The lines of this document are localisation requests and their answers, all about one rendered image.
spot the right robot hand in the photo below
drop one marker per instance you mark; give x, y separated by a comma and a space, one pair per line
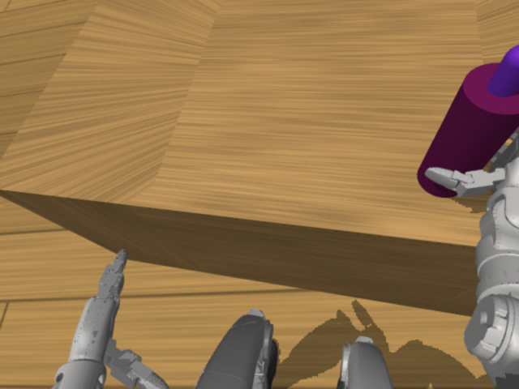
504, 172

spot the left robot arm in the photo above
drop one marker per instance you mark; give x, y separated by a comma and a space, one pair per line
80, 374

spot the left robot hand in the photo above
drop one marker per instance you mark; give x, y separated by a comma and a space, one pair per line
93, 335

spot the right robot arm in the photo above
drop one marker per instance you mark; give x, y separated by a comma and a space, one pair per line
492, 334

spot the bottle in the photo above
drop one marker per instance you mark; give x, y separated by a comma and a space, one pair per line
481, 118

